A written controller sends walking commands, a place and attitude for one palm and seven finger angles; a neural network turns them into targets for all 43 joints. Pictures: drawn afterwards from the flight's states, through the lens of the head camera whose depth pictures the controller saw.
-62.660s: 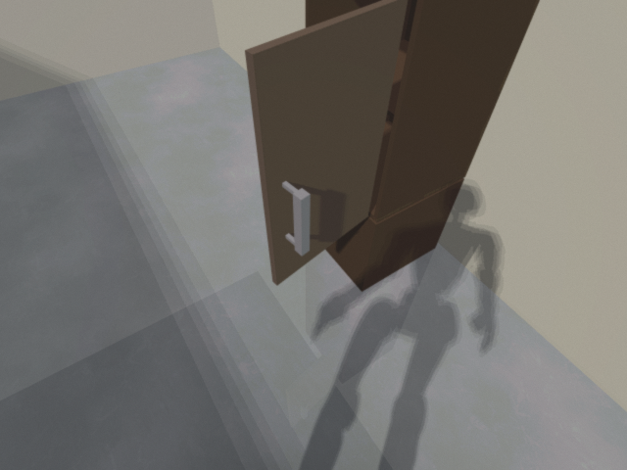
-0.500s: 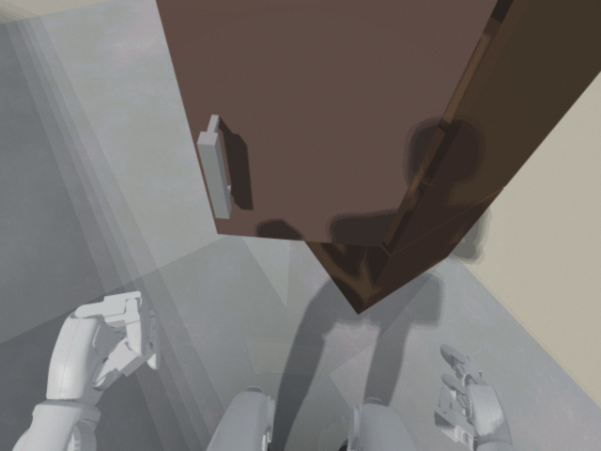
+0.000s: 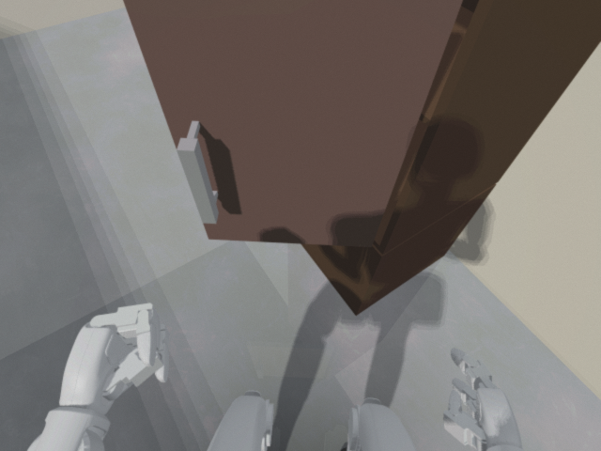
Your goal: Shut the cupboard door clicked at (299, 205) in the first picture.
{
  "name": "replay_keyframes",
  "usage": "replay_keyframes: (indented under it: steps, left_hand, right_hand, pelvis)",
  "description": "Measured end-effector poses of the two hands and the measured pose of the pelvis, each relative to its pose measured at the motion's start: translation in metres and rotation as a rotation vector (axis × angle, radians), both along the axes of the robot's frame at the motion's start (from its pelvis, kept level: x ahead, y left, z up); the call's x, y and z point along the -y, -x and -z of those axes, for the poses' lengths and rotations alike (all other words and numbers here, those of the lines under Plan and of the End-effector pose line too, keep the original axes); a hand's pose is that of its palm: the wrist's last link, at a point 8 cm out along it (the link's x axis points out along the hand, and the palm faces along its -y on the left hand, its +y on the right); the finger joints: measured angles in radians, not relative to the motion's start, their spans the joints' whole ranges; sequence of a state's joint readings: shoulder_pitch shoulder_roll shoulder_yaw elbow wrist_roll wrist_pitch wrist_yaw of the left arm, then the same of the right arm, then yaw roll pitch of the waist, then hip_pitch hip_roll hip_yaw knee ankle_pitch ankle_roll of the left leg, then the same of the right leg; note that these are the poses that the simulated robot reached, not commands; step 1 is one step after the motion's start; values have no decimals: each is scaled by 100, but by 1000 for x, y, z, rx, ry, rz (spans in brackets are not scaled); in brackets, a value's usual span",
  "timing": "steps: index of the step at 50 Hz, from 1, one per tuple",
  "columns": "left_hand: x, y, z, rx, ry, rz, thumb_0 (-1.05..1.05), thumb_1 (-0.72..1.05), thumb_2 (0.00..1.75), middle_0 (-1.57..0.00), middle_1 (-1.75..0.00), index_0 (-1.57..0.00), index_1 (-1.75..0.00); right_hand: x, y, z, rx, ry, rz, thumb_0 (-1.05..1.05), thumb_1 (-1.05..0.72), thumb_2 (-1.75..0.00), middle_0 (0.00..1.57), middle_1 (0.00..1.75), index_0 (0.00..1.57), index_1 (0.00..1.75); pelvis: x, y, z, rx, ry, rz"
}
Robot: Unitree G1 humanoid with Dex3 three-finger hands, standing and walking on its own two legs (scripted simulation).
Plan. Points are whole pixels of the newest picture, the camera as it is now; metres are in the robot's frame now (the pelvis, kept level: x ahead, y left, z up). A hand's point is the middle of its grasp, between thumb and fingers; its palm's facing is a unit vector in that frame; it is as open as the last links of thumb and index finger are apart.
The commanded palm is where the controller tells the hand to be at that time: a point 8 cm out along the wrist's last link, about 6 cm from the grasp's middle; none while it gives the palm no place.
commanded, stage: bring the fist close to the handle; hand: left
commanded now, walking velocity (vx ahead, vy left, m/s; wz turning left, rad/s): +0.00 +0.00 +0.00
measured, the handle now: (203, 175) +0.51 +0.19 +0.02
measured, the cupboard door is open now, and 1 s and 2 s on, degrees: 54 54 48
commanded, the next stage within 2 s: push the door shut along its arc in 1.40 s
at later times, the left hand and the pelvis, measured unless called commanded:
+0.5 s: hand (188, 286) +0.30 +0.16 +0.05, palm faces +0.00 -1.00 -0.03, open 3.1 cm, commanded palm +0.29 +0.21 +0.04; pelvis +0.00 +0.00 +0.00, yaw +0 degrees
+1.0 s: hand (229, 233) +0.40 +0.13 +0.03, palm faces -0.02 -1.00 -0.02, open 3.1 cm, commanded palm +0.38 +0.19 +0.03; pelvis +0.00 +0.00 +0.00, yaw +0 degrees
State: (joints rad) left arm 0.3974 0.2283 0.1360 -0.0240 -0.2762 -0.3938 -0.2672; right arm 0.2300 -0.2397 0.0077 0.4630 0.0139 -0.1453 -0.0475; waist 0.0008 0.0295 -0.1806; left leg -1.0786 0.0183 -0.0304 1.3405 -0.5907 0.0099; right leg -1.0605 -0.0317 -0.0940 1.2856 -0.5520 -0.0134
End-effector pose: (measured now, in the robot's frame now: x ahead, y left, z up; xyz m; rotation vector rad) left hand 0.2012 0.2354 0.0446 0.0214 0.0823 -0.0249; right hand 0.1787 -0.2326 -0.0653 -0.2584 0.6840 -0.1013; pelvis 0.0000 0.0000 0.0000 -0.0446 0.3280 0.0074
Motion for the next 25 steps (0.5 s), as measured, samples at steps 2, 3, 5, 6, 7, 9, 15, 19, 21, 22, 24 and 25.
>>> replay_keyframes:
  steps: [2, 3, 5, 6, 7, 9, 15, 19, 21, 22, 24, 25]
  left_hand:
    - [1, 1, -1, 4, 1, 0, 2, 90, 90, -130, -150, -130, -150]
    - [1, 0, -3, 17, 0, -5, 2, 90, 90, -130, -150, -130, -150]
    - [0, -2, -7, 56, -7, -19, 2, 90, 90, -130, -150, -130, -150]
    - [-1, -5, -9, 77, -9, -27, 2, 90, 90, -130, -150, -130, -150]
    - [-1, -8, -9, 95, -11, -31, 2, 90, 90, -130, -150, -130, -150]
    - [0, -17, -7, 116, -10, -30, 2, 90, 90, -130, -150, -130, -150]
    - [19, -49, 10, 63, 12, 46, 2, 90, 90, -130, -150, -130, -150]
    - [24, -65, 5, 66, 13, 48, 2, 90, 90, -130, -150, -130, -150]
    - [22, -71, -1, 87, 10, 21, 2, 90, 90, -130, -150, -130, -150]
    - [20, -74, -3, 96, 8, 5, 2, 90, 90, -130, -150, -130, -150]
    - [17, -80, -4, 104, 0, -19, 2, 90, 90, -130, -150, -130, -150]
    - [17, -83, -3, 101, -4, -24, 2, 90, 90, -130, -150, -130, -150]
  right_hand:
    - [0, -1, -1, 6, 0, 0, 1, -90, -89, 20, 30, 21, 30]
    - [-1, -1, -1, 8, 2, -2, 1, -90, -89, 20, 30, 21, 30]
    - [-1, -2, 0, 10, 7, -11, 1, -90, -89, 20, 30, 21, 30]
    - [-1, -2, 1, 10, 8, -17, 1, -90, -89, 20, 30, 21, 30]
    - [-2, -2, 2, 8, 10, -23, 1, -90, -89, 20, 30, 21, 30]
    - [-2, -1, 6, 2, 13, -31, 1, -90, -89, 20, 30, 21, 30]
    - [0, 9, 15, -38, 12, -16, 1, -90, -89, 20, 30, 21, 30]
    - [1, 20, 16, -72, 5, 11, 1, -90, -89, 20, 30, 21, 30]
    - [1, 25, 16, -90, 0, 19, 1, -90, -89, 20, 30, 21, 30]
    - [1, 27, 16, -100, -2, 21, 1, -90, -89, 20, 30, 21, 30]
    - [1, 31, 17, -119, -4, 21, 1, -90, -89, 20, 30, 21, 30]
    - [2, 33, 18, -129, -4, 20, 1, -90, -89, 20, 30, 21, 30]
  pelvis:
    - [0, 0, 0, 1, -1, 1]
    - [1, 0, 0, 1, 0, 1]
    - [1, 1, 1, 0, 1, -2]
    - [1, 1, 2, -1, 2, -4]
    - [1, 2, 3, -3, 3, -5]
    - [1, 3, 6, -7, 4, -7]
    - [-1, 7, 9, -21, 4, -4]
    - [-2, 6, 5, -23, -1, 4]
    - [-3, 5, 3, -23, -4, 6]
    - [-3, 4, 2, -23, -5, 7]
    - [-3, 3, 1, -23, -6, 6]
    - [-4, 3, 0, -24, -6, 5]
